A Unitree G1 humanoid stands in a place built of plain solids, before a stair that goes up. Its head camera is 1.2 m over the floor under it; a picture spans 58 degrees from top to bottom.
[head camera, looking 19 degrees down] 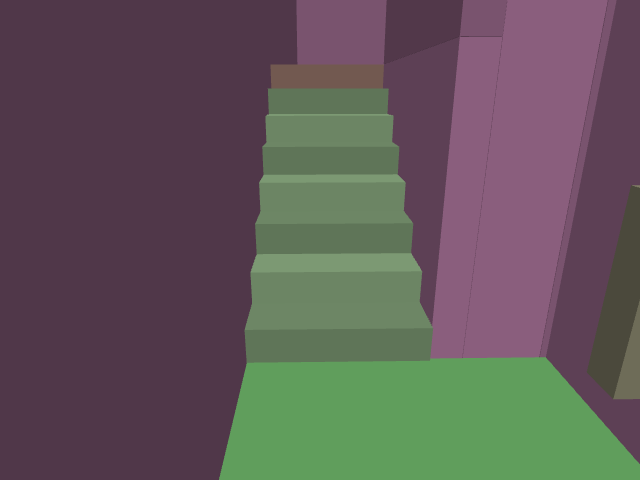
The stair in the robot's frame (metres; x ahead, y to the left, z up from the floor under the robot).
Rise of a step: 0.17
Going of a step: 0.26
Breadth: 0.86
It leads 1 degrees to the left of straight ahead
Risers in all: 8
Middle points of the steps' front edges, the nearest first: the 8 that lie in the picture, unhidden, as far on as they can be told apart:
1.73 -0.09 0.18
1.99 -0.08 0.35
2.24 -0.08 0.52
2.50 -0.07 0.70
2.75 -0.07 0.87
3.01 -0.06 1.04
3.27 -0.06 1.22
3.52 -0.06 1.39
